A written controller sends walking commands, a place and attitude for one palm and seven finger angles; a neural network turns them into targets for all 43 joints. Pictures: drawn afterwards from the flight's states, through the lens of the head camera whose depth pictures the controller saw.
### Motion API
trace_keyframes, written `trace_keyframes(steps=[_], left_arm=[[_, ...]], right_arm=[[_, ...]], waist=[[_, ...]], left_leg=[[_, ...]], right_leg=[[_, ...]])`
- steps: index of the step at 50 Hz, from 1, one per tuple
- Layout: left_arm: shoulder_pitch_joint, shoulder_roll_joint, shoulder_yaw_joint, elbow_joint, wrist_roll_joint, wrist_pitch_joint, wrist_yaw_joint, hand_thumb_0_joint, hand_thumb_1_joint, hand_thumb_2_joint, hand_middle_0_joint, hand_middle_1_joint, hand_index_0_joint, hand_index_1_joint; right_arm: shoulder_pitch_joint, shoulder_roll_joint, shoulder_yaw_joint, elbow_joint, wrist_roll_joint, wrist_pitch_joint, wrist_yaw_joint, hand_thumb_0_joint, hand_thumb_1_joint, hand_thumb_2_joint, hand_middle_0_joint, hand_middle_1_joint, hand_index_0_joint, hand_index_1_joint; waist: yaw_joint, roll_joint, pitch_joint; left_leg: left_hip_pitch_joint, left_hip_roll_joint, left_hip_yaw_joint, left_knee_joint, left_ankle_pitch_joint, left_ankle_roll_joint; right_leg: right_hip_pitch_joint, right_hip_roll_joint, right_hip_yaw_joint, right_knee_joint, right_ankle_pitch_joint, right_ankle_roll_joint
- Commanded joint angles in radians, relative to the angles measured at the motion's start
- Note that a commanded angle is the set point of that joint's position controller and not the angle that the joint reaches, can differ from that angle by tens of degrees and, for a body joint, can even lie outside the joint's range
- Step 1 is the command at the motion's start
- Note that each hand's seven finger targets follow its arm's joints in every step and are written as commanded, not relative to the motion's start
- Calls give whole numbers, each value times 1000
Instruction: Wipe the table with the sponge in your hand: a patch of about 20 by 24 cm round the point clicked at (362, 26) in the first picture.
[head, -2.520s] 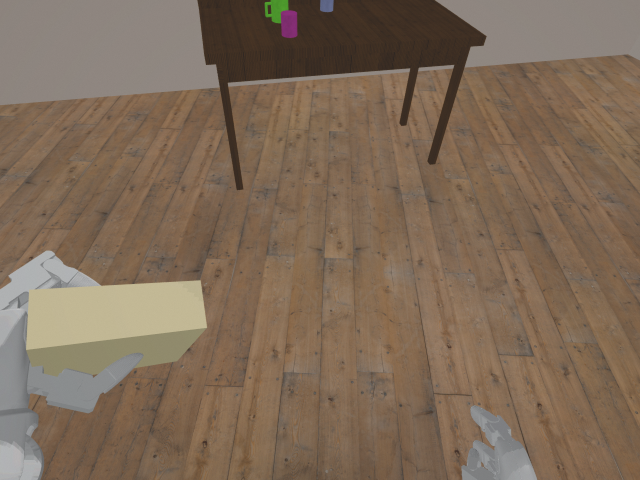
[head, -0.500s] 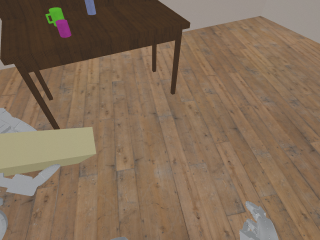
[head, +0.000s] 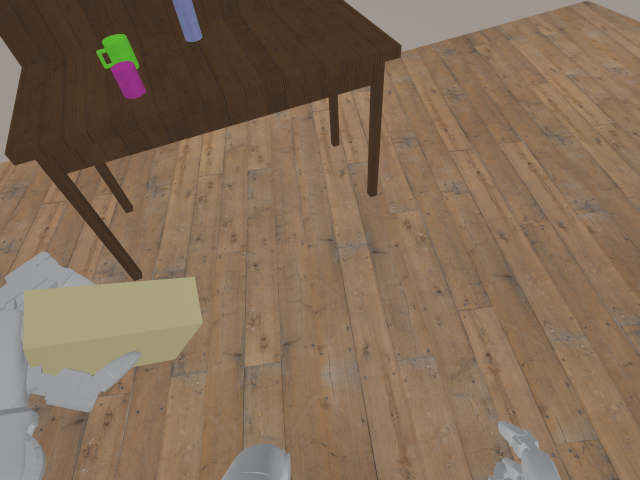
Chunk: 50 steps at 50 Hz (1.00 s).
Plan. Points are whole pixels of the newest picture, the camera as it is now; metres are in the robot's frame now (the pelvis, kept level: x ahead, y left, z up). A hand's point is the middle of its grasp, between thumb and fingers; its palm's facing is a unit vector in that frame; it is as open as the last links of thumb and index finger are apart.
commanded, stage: walk to a spot facing it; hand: left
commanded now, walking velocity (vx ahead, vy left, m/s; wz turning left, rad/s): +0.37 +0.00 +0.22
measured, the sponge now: (140, 328) +0.24 +0.19 +0.13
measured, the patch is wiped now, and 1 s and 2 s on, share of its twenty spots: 0.00 0.00 0.00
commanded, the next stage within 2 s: turn to face it in 1.56 s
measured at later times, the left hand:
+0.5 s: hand (131, 203) +0.36 +0.22 +0.18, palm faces +0.43 -0.78 -0.45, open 9.3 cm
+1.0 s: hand (159, 135) +0.49 +0.24 +0.18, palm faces +0.55 -0.70 -0.45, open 9.3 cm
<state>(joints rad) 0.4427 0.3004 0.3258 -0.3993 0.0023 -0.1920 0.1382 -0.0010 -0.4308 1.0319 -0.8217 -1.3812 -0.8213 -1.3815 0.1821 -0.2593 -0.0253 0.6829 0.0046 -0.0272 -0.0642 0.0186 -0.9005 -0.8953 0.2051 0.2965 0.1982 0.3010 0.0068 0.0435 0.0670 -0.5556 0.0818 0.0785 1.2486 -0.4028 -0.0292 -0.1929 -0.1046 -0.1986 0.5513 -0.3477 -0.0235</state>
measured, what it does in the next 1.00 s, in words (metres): walks ahead: left foot, then right foot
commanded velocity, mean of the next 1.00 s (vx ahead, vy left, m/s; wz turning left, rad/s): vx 0.36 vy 0.00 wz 0.31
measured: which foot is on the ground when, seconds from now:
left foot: up 0.00-0.20, down 0.22-0.60, up 0.62-0.92, down 0.94-1.00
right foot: down 0.00-0.24, up 0.26-0.58, down 0.60-0.94, up 0.96-1.00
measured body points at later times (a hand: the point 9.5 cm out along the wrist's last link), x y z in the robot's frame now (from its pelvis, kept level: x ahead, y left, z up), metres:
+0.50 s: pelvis +0.16 -0.02 +0.00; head +0.20 -0.02 +0.45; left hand +0.33 +0.26 +0.21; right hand +0.34 -0.20 -0.10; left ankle +0.18 +0.11 -0.74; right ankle +0.21 -0.17 -0.70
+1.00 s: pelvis +0.32 -0.03 -0.02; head +0.36 -0.02 +0.43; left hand +0.45 +0.27 +0.20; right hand +0.55 -0.25 -0.09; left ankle +0.35 +0.09 -0.74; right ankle +0.26 -0.17 -0.68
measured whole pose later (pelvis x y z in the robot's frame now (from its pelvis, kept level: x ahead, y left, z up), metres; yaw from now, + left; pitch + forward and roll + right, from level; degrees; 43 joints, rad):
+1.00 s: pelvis +0.32 -0.03 -0.02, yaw +13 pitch -1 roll +1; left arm 0.46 0.43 0.41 -0.61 -0.01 -0.24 0.17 0.00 -0.44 1.03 -0.83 -1.37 -0.83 -1.37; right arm 0.15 -0.23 -0.08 0.55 0.01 -0.05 -0.06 0.02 -0.90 -0.90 0.20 0.30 0.19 0.30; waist -0.02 -0.05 0.11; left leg -0.37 0.06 0.17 0.66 -0.25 0.03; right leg -0.32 -0.13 -0.11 1.11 -0.57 0.03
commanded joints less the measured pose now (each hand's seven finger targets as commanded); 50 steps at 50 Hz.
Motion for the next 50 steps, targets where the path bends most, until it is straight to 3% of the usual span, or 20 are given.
trace_keyframes(steps=[1,6,9,10,11,12,13,20,27,28,30,31,37,41,44,45,46,47,48,50], left_arm=[[-107,270,173,-374,-12,-109,41,0,100,1300,-1200,-1600,-1200,-1600],[38,273,230,-435,-32,-105,65,0,100,1300,-1200,-1600,-1200,-1600],[59,240,209,-401,-42,-102,73,0,100,1300,-1200,-1600,-1200,-1600],[22,249,209,-428,-39,-115,74,0,100,1300,-1200,-1600,-1200,-1600],[16,251,216,-424,-42,-121,72,0,100,1300,-1200,-1600,-1200,-1600],[-14,268,215,-400,-49,-121,72,0,100,1300,-1200,-1600,-1200,-1600],[-71,295,208,-322,-33,-106,58,0,100,1300,-1200,-1600,-1200,-1600],[5,223,178,-452,-42,-110,18,0,100,1300,-1200,-1600,-1200,-1600],[-69,187,137,-297,-25,-76,30,0,100,1300,-1200,-1600,-1200,-1600],[-103,192,130,-284,-19,-69,32,0,100,1300,-1200,-1600,-1200,-1600],[-141,267,156,-266,-7,-45,38,0,100,1300,-1200,-1600,-1200,-1600],[-182,299,174,-286,-18,-48,45,0,100,1300,-1200,-1600,-1200,-1600],[-87,250,166,-321,-14,-85,32,0,100,1300,-1200,-1600,-1200,-1600],[1,256,203,-401,-26,-93,55,0,100,1300,-1200,-1600,-1200,-1600],[42,237,195,-432,-39,-84,69,0,100,1300,-1200,-1600,-1200,-1600],[21,242,194,-454,-38,-92,71,0,100,1300,-1200,-1600,-1200,-1600],[12,242,201,-471,-36,-107,73,0,100,1300,-1200,-1600,-1200,-1600],[7,246,202,-489,-40,-117,73,0,100,1300,-1200,-1600,-1200,-1600],[-34,307,225,-455,-16,-118,71,0,100,1300,-1200,-1600,-1200,-1600],[-62,298,225,-388,-28,-96,33,0,100,1300,-1200,-1600,-1200,-1600]], right_arm=[[-93,-32,-19,-200,-4,-55,11,0,-900,-900,200,300,200,300],[-70,-13,-33,-269,-1,-63,16,0,-900,-900,200,300,200,300],[-9,-25,-52,-263,1,-58,-1,0,-900,-900,200,300,200,300],[-12,-36,-59,-272,3,-56,-5,0,-900,-900,200,300,200,300],[-26,-68,-67,-268,-4,-55,-5,0,-900,-900,200,300,200,300],[-21,-62,-51,-280,1,-61,7,0,-900,-900,200,300,200,300],[-28,-78,-48,-272,4,-61,23,0,-900,-900,200,300,200,300],[-61,-45,-39,-236,11,-108,22,0,-900,-900,200,300,200,300],[-33,-35,-23,-201,6,-127,-5,0,-900,-900,200,300,200,300],[-25,-24,-21,-196,8,-121,-8,0,-900,-900,200,300,200,300],[-71,7,-8,-218,6,-110,-13,0,-900,-900,200,300,200,300],[-103,-19,-5,-204,-1,-118,-16,0,-900,-900,200,300,200,300],[-98,-22,-7,-196,0,-68,5,0,-900,-900,200,300,200,300],[-95,-9,-23,-256,-3,-67,14,0,-900,-900,200,300,200,300],[-38,-18,-46,-270,0,-63,3,0,-900,-900,200,300,200,300],[-20,-28,-51,-279,1,-61,-1,0,-900,-900,200,300,200,300],[-29,-49,-61,-282,1,-57,-2,0,-900,-900,200,300,200,300],[-37,-70,-63,-287,2,-62,9,0,-900,-900,200,300,200,300],[-31,-62,-53,-285,4,-72,24,0,-900,-900,200,300,200,300],[-54,-71,-63,-249,13,-75,23,0,-900,-900,200,300,200,300]], waist=[[-2,-159,-112],[40,-180,-168],[-19,-72,-275],[-28,26,-332],[-27,239,-356],[-19,283,-329],[-32,139,-219],[12,200,-162],[9,115,-150],[5,35,-154],[33,-427,-130],[30,-314,-134],[4,-199,-95],[39,-207,-148],[-9,-129,-245],[-32,-42,-299],[-37,174,-328],[-18,378,-329],[-26,256,-278],[-25,149,-190]], left_leg=[[-109,45,24,-251,82,5],[35,-19,159,-581,118,24],[375,-90,216,-790,303,39],[574,-39,127,-793,352,68],[730,188,-220,-804,505,184],[750,376,-561,-845,656,309],[592,392,-596,-911,486,324],[241,216,-139,-987,61,204],[202,155,-53,-811,-100,135],[183,110,-23,-682,-121,109],[-155,-73,49,-132,-207,38],[-227,-32,-67,19,-163,26],[-75,34,-23,-203,-7,12],[58,-11,116,-532,45,25],[304,-100,191,-758,216,26],[481,-87,157,-795,286,47],[653,55,-70,-812,395,123],[742,327,-513,-843,712,277],[696,367,-615,-871,694,329],[556,363,-548,-887,478,338]], right_leg=[[204,-241,148,-215,573,-113],[278,-219,107,-135,724,-119],[183,-149,12,161,718,-43],[51,-109,-1,334,579,-5],[-184,7,17,563,51,33],[-378,85,122,748,-311,37],[-440,61,204,813,-290,29],[-260,-29,115,471,-16,64],[11,54,-22,23,27,89],[52,27,29,-64,-6,74],[204,-331,627,-295,-11,-109],[231,-423,669,-313,94,-166],[154,-277,171,-204,486,-101],[212,-250,78,-138,598,-100],[185,-197,-2,106,669,-42],[82,-155,-32,298,610,0],[-126,-67,-40,525,249,44],[-373,48,48,740,-303,68],[-465,42,162,822,-319,48],[-531,-42,216,805,-247,66]])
